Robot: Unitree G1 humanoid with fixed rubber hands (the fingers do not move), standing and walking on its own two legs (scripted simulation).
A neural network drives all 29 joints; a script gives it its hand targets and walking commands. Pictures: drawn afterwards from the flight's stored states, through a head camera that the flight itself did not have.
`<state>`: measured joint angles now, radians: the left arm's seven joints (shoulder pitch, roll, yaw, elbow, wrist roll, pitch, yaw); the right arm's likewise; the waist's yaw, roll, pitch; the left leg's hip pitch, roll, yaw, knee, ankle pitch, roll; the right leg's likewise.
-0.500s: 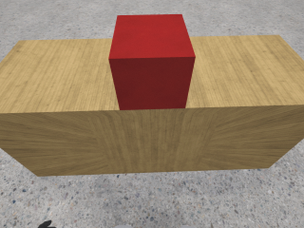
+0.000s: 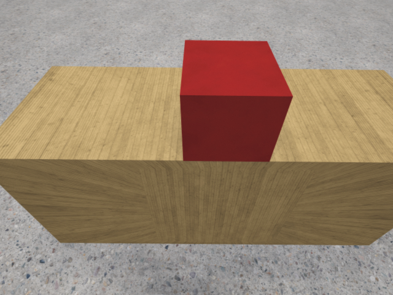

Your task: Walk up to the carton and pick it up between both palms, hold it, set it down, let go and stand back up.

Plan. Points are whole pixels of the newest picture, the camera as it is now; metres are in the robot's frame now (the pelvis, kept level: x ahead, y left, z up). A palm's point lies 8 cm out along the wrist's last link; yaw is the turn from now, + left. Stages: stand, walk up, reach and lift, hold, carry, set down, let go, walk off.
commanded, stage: walk up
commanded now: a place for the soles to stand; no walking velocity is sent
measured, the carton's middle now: (226, 99) +0.67 -0.07 +0.04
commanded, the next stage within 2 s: stand in 1.84 s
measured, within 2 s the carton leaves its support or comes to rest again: neither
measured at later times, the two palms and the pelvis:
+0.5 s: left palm (65, 282) +0.16 +0.27 -0.06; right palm out of the picture +0.15 -0.36 -0.11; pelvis +0.12 -0.05 +0.02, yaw -1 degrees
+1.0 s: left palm (61, 263) +0.21 +0.31 -0.10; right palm (329, 249) +0.26 -0.31 -0.10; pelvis +0.15 +0.00 +0.01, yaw -2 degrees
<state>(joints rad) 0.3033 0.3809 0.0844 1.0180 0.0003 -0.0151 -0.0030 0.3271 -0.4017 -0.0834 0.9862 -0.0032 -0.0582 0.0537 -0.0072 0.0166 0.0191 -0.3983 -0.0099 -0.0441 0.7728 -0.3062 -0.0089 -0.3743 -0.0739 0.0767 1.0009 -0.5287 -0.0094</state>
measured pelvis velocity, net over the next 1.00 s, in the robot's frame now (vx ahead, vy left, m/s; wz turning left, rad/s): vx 0.15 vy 0.00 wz -0.03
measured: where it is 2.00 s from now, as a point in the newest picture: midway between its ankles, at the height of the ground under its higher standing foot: outside the picture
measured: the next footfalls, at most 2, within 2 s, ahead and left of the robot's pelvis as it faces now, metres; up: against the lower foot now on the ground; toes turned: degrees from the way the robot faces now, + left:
right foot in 0.32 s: +0.16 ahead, -0.16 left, +0.00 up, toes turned -1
left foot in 0.74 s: +0.26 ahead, +0.10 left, +0.00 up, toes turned -9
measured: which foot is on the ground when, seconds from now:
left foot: down 0.00-0.34, up 0.36-0.72, down 0.74-1.00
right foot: up 0.00-0.30, down 0.32-0.78, up 0.80-1.00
